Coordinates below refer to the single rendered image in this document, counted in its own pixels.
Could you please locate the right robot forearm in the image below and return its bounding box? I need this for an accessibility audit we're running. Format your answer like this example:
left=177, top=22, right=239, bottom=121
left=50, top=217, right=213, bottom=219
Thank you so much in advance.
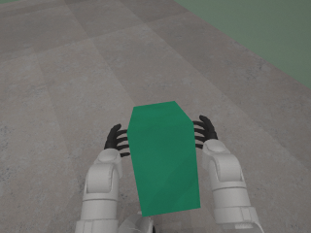
left=201, top=139, right=264, bottom=233

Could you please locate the left robot forearm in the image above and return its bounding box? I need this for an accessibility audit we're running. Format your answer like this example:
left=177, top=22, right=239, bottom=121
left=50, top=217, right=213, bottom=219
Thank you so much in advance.
left=75, top=148, right=123, bottom=233

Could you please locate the right robot hand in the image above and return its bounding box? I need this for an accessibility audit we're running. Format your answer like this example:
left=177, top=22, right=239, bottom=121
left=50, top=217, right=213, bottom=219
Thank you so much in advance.
left=193, top=115, right=219, bottom=150

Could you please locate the left robot hand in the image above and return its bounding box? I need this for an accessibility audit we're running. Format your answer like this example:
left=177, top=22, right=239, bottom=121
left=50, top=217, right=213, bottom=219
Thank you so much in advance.
left=104, top=123, right=130, bottom=157

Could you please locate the left robot thigh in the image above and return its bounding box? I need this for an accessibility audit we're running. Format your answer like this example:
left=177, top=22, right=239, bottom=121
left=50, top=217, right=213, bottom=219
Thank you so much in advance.
left=118, top=214, right=154, bottom=233

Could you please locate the carton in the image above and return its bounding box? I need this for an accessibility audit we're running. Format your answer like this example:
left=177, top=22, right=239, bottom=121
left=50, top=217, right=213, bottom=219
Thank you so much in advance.
left=126, top=101, right=201, bottom=217

